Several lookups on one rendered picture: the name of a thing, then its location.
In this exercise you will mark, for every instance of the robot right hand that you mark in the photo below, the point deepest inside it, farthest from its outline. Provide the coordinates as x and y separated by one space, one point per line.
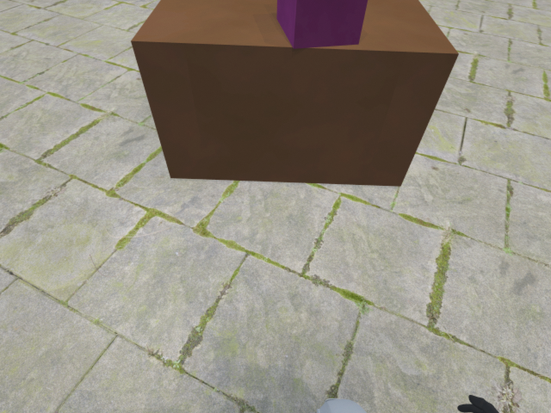
478 405

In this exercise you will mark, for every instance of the carton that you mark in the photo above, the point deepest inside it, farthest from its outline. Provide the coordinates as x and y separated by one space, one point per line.
317 23

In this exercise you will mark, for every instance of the pedestal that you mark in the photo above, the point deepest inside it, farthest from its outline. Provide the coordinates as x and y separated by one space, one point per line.
232 100

